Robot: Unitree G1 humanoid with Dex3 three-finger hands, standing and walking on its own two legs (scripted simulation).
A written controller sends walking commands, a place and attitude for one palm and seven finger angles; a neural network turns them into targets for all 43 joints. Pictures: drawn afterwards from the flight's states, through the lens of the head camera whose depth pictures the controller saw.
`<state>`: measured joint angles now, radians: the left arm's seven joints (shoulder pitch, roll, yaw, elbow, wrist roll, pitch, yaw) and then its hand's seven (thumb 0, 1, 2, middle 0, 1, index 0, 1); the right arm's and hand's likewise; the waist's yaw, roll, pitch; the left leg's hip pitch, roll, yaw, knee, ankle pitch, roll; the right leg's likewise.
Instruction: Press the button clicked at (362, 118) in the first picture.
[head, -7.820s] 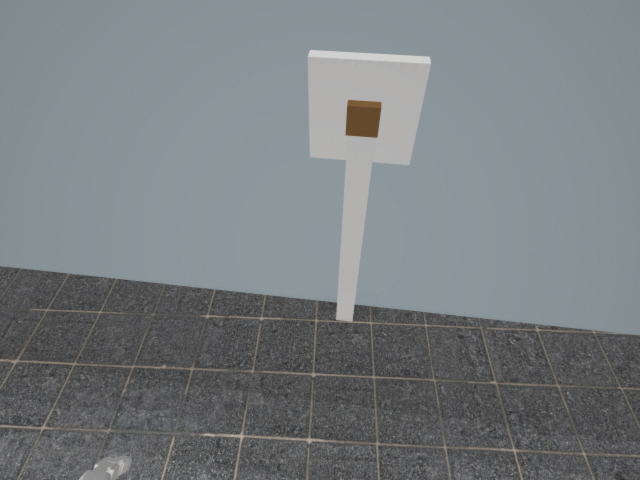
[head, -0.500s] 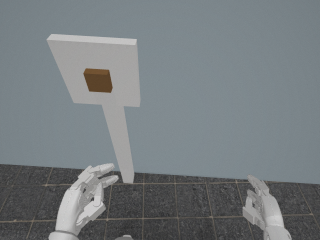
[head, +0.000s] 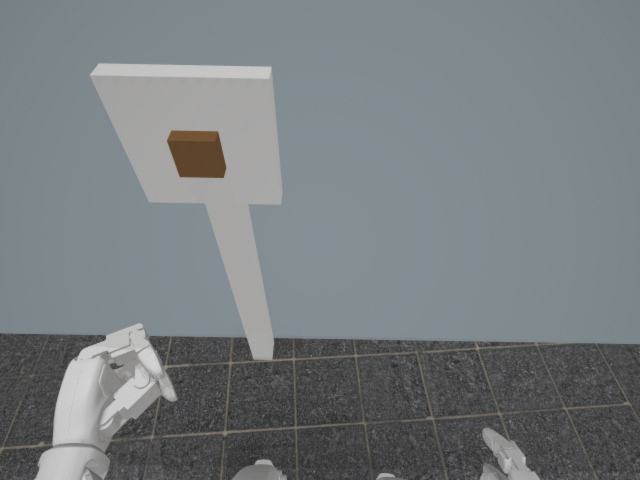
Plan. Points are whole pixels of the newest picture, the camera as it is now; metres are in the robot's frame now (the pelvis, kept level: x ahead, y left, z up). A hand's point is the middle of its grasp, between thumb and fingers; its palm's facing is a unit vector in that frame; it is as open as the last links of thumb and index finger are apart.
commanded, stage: raise the hand and make a fist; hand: left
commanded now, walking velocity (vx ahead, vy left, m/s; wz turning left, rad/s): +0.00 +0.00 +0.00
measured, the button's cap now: (198, 153) +0.52 +0.20 +0.12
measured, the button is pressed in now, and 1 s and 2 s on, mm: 0 0 0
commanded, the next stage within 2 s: aim a knuckle at the button in 1.12 s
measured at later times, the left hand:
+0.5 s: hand (125, 351) +0.24 +0.22 +0.09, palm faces +0.03 -1.00 -0.05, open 3.1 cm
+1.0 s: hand (119, 328) +0.25 +0.21 +0.12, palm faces +0.06 -1.00 -0.04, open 3.1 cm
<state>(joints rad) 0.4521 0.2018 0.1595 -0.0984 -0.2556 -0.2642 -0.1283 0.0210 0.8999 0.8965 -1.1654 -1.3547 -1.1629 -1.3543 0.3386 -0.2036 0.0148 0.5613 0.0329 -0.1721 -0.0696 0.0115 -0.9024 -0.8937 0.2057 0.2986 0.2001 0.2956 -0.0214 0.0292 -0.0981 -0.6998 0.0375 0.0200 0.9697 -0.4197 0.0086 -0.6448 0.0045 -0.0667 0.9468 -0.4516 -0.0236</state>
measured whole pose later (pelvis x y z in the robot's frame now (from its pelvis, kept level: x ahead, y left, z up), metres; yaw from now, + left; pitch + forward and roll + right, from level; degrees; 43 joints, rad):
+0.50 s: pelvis +0.02 +0.02 +0.02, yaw +2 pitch +6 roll -3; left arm 0.36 0.25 0.16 -0.11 -0.25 -0.19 -0.25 0.02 0.90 0.90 -1.30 -1.50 -1.30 -1.50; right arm 0.22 -0.23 0.06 0.51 0.04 -0.20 -0.06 0.01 -0.90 -0.89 0.20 0.30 0.20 0.30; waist 0.02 0.04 -0.09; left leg -0.58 0.01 0.00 0.89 -0.42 0.03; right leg -0.49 -0.02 -0.09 0.82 -0.44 0.01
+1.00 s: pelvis +0.02 +0.00 +0.03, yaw +1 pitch +4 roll -1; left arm 0.31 0.26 0.25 -0.06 -0.31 -0.18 -0.28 0.02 0.90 0.90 -1.30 -1.50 -1.30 -1.50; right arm 0.27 -0.26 0.04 0.58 0.04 -0.23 -0.07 0.01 -0.90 -0.89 0.20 0.30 0.20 0.30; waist 0.01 0.03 -0.07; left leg -0.46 0.02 0.01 0.77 -0.37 0.01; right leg -0.39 0.00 -0.08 0.73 -0.40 -0.02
